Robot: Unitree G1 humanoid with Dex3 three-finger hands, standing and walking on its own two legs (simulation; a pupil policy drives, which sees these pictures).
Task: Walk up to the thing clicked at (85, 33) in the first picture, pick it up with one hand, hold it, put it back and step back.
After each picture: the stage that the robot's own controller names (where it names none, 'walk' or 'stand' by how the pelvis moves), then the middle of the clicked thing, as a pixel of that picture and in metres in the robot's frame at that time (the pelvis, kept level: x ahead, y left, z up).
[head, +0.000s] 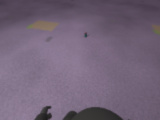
stand; (85, 34) +2.05 +0.15 -0.72
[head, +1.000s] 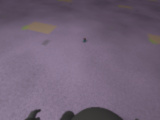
walk; (84, 40) +1.92 +0.11 -0.71
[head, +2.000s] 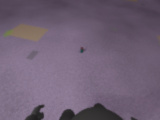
walk; (81, 49) +1.32 +0.12 -0.72
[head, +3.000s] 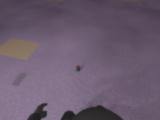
walk; (78, 68) +0.85 +0.16 -0.71
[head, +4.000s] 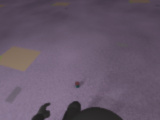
walk; (77, 84) +0.55 +0.21 -0.71
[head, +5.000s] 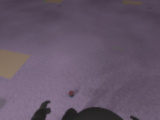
stand; (71, 94) +0.38 +0.21 -0.71
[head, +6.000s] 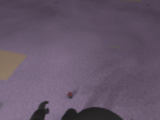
stand; (70, 95) +0.33 +0.21 -0.71
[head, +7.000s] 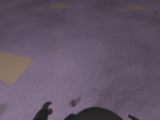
stand; (73, 103) +0.29 +0.18 -0.72
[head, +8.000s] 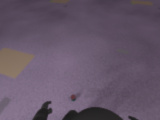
stand; (73, 97) +0.33 +0.19 -0.72
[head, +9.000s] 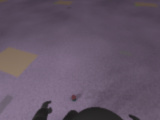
stand; (73, 98) +0.34 +0.19 -0.72
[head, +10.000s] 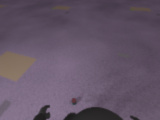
stand; (74, 101) +0.33 +0.18 -0.72
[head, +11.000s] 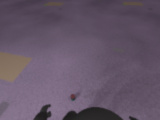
stand; (73, 97) +0.36 +0.20 -0.72
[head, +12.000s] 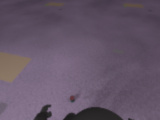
stand; (72, 99) +0.34 +0.19 -0.73
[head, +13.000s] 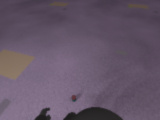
stand; (74, 98) +0.35 +0.17 -0.73
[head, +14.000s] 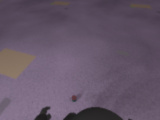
stand; (74, 98) +0.34 +0.17 -0.73
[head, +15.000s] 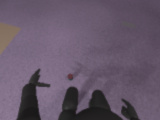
go down; (70, 77) +0.40 +0.18 -0.56
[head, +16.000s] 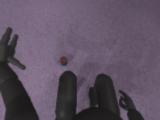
go down; (63, 61) +0.44 +0.21 -0.32
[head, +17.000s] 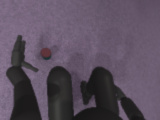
close in; (46, 54) +0.42 +0.25 -0.24
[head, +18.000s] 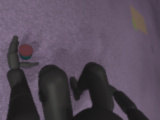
close; (26, 52) +0.42 +0.27 -0.22
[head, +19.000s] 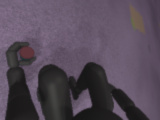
lift; (26, 54) +0.40 +0.26 -0.23
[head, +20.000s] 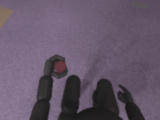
lift; (61, 69) +0.32 +0.20 -0.03
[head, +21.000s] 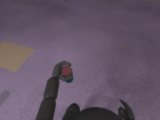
hold; (67, 74) +0.31 +0.16 +0.02
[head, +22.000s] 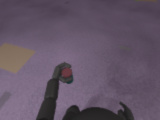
hold; (68, 76) +0.31 +0.16 +0.01
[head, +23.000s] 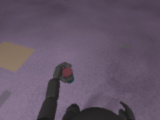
crouch; (68, 75) +0.31 +0.16 +0.00
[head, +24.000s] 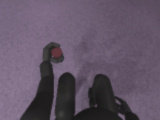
crouch; (58, 55) +0.43 +0.20 -0.09
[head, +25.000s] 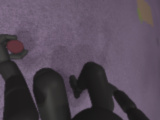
lower; (17, 49) +0.43 +0.29 -0.22
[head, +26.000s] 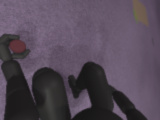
lower; (19, 49) +0.43 +0.28 -0.23
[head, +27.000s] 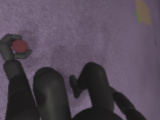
lower; (21, 49) +0.43 +0.28 -0.23
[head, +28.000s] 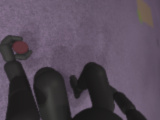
lower; (22, 50) +0.42 +0.28 -0.22
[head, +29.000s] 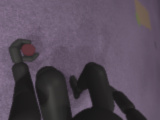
loosen; (29, 52) +0.41 +0.25 -0.23
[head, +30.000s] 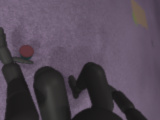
withdraw; (26, 53) +0.41 +0.26 -0.23
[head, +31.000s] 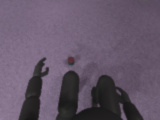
walk; (71, 61) +0.45 +0.18 -0.35
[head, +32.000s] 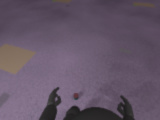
stand; (76, 96) +0.37 +0.13 -0.66
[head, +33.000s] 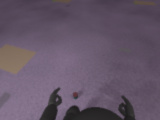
stand; (75, 95) +0.37 +0.15 -0.66
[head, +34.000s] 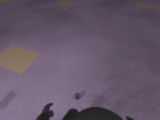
stand; (77, 96) +0.38 +0.14 -0.71
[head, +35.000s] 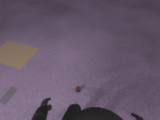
walk; (78, 89) +0.41 +0.12 -0.71
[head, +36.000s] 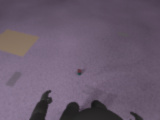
walk; (79, 72) +0.63 +0.11 -0.70
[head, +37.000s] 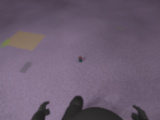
walk; (80, 59) +0.95 +0.23 -0.69
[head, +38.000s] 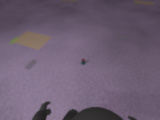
stand; (83, 61) +1.03 +0.13 -0.71
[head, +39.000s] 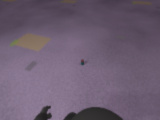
stand; (82, 62) +1.05 +0.14 -0.73
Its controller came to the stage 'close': yes
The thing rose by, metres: 0.72
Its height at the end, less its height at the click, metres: +0.00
